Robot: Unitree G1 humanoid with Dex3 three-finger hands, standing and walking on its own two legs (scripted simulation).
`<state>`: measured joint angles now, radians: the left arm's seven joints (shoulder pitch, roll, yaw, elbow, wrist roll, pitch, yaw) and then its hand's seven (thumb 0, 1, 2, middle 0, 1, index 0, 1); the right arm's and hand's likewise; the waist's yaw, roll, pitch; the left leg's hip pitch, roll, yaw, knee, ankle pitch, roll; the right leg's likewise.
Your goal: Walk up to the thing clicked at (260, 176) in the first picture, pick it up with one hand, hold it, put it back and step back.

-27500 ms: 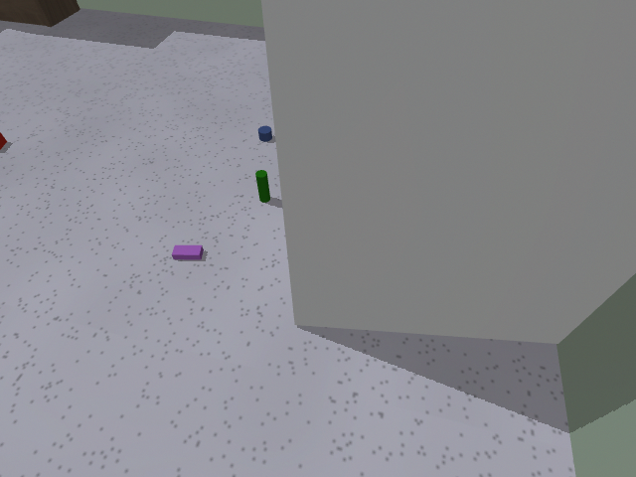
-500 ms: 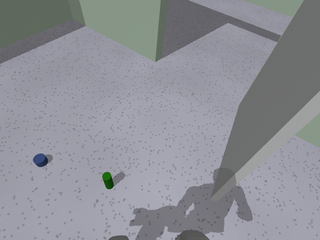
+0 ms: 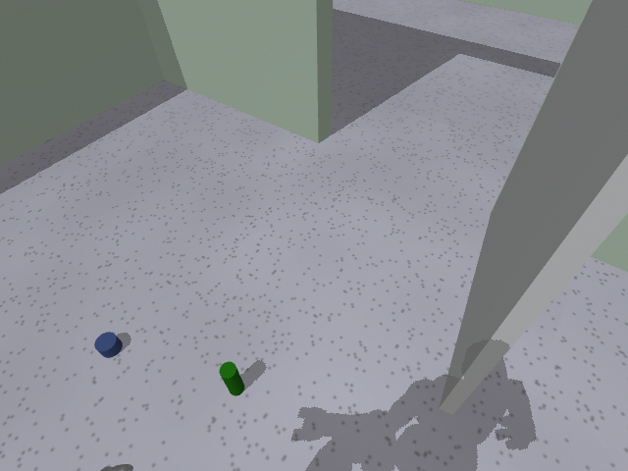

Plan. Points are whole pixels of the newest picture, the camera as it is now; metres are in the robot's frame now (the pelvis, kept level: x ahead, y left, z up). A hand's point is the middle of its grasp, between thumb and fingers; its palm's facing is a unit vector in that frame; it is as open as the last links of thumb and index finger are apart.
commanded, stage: walk up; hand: left
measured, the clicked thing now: (232, 379) +0.48 +0.28 -0.69
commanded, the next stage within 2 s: stand in 0.82 s
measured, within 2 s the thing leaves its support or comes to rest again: neither
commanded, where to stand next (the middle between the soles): +0.09 +0.00 m, yaw +1 degrees
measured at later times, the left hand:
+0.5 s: hand out of the picture +0.09 +0.26 -0.15, palm faces +0.01 -0.95 -0.33, open 7.4 cm
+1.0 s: hand out of the picture +0.09 +0.26 -0.14, palm faces +0.01 -0.94 -0.33, open 7.4 cm
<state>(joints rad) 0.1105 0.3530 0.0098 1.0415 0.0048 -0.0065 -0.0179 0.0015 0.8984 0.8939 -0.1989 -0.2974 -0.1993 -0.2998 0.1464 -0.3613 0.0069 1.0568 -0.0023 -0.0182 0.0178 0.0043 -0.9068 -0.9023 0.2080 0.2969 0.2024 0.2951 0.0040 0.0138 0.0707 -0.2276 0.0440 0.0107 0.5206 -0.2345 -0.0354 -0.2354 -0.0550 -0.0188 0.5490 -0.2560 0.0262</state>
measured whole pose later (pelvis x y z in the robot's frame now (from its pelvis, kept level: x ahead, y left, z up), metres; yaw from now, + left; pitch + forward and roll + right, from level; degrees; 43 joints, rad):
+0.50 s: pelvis +0.01 +0.01 +0.01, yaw +1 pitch -2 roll +0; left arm 0.08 0.35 0.01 1.15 0.00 0.00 -0.02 0.00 0.90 0.89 -0.20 -0.30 -0.20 -0.30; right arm 0.10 -0.36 0.00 1.14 -0.01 -0.02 0.01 0.00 -0.91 -0.90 0.21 0.30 0.20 0.30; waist 0.00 0.00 0.05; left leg -0.16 0.04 0.00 0.38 -0.18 -0.03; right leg -0.14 -0.06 -0.04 0.37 -0.18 0.04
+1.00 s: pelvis +0.02 +0.00 +0.01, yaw +1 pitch -2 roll +0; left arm 0.09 0.34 0.01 1.15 0.01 -0.01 -0.01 0.00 0.90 0.89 -0.20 -0.30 -0.20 -0.30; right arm 0.07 -0.35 0.00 1.14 -0.01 0.00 0.01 0.00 -0.91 -0.90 0.21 0.30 0.20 0.30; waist 0.00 0.01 0.06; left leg -0.14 0.04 -0.01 0.35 -0.17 -0.04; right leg -0.12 -0.05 -0.05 0.33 -0.17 0.03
